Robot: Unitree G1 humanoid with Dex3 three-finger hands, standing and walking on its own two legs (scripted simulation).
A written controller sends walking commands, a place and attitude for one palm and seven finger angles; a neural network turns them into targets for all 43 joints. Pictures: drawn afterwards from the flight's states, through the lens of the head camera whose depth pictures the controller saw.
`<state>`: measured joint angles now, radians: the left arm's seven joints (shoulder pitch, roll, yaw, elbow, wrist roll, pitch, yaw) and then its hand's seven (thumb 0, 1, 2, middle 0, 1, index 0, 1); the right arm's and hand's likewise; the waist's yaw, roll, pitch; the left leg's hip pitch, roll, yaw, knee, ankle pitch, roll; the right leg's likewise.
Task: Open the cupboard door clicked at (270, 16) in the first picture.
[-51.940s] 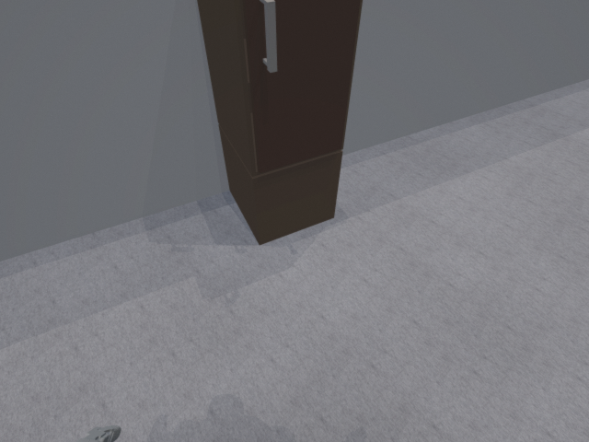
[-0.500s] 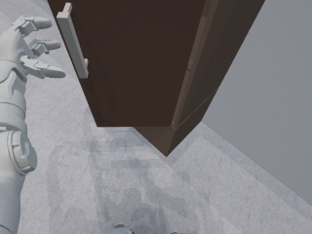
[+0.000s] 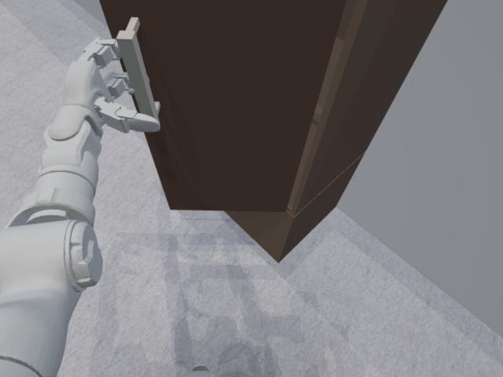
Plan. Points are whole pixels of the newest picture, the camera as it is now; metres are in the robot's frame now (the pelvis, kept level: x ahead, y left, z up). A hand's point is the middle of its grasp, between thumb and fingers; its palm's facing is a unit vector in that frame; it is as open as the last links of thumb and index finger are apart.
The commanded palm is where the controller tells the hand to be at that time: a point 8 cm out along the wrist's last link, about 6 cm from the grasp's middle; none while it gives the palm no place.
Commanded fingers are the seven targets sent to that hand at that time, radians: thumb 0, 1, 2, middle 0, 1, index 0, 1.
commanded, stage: slide the fingers in behind the handle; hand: left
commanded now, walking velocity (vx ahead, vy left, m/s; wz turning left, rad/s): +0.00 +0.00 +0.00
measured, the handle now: (144, 79) +0.55 +0.14 +0.15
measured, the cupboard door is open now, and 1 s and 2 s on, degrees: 46 44 46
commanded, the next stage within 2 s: close the thumb around the handle in 0.90 s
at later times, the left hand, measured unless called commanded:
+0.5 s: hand (153, 93) +0.50 +0.12 +0.17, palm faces -0.05 -1.00 +0.02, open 14.0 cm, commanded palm +0.48 +0.17 +0.16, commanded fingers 0.00 -0.50 0.30 -0.30 -1.20 -0.30 -1.20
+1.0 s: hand (154, 87) +0.52 +0.12 +0.16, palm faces -0.05 -1.00 +0.02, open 13.8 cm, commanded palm +0.50 +0.17 +0.16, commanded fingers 0.00 -0.44 0.32 -0.30 -1.21 -0.30 -1.21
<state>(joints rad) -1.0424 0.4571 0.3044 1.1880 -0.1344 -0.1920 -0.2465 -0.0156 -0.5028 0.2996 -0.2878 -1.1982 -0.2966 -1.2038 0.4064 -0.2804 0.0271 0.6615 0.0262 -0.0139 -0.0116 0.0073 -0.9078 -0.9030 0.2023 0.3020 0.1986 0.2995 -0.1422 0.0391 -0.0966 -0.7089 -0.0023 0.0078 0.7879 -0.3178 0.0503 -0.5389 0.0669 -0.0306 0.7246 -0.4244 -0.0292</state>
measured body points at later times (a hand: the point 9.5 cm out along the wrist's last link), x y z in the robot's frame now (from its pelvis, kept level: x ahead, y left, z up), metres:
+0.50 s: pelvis -0.01 -0.02 +0.00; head +0.06 -0.02 +0.45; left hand +0.50 +0.18 +0.17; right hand -0.02 -0.29 -0.11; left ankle +0.03 +0.08 -0.71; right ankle -0.05 -0.11 -0.71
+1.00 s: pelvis +0.00 -0.02 +0.00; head +0.08 -0.01 +0.44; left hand +0.52 +0.18 +0.16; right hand -0.01 -0.28 -0.11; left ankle +0.03 +0.08 -0.71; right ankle -0.05 -0.11 -0.71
